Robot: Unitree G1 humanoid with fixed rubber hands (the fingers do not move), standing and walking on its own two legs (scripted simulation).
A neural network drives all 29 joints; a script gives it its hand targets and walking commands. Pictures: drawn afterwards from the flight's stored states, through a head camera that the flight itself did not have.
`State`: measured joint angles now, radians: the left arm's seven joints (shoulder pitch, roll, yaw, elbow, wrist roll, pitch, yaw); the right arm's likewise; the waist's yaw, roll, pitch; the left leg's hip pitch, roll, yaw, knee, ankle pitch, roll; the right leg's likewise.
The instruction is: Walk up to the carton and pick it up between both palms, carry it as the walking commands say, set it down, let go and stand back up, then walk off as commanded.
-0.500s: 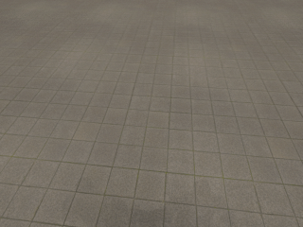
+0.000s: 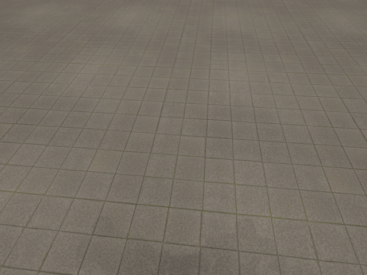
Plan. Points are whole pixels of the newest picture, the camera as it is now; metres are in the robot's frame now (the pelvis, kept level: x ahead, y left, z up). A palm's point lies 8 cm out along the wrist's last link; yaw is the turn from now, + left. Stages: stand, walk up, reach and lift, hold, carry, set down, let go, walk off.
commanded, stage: stand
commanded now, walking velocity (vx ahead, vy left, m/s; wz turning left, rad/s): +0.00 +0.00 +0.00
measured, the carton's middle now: out of the picture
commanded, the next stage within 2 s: walk up in 0.24 s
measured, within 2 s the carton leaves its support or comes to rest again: neither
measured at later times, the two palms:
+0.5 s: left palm out of the picture +0.09 +0.29 -0.12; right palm out of the picture +0.09 -0.29 -0.12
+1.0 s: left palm out of the picture -0.02 +0.29 -0.17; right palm out of the picture +0.11 -0.19 -0.12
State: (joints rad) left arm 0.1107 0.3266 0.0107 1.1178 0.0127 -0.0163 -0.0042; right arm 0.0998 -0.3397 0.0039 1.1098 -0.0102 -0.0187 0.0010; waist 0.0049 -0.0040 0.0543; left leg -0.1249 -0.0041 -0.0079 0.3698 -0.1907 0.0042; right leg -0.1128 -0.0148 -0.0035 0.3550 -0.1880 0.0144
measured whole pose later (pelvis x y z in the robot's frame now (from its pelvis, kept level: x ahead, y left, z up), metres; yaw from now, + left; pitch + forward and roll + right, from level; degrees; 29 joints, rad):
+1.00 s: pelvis -0.02 +0.03 -0.01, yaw +19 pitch -2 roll -2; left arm 0.11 0.26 0.01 0.97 0.02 0.06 0.02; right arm 0.17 -0.18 -0.03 0.97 -0.02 0.04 -0.01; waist -0.01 -0.07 0.14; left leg -0.27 -0.08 -0.04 0.53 -0.22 0.10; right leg -0.48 -0.06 -0.01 1.11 -0.40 0.05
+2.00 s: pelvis -0.07 -0.01 +0.00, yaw +51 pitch -1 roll -2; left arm 0.12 0.26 0.03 0.92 0.02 0.06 0.01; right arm 0.25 -0.21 -0.06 0.94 -0.02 0.04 -0.01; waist -0.03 -0.05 0.09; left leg -0.18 -0.05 -0.06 0.48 -0.28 0.06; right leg -0.40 -0.07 -0.07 0.98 -0.47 0.10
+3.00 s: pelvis -0.07 -0.08 -0.01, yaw +81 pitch -1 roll -2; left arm 0.16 0.28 0.04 0.88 0.02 0.06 0.00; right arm 0.16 -0.20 -0.03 0.93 -0.03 0.04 -0.01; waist 0.03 -0.04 0.09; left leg -0.22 -0.02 -0.01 0.51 -0.27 0.05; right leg -0.46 -0.07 -0.04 1.03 -0.41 0.08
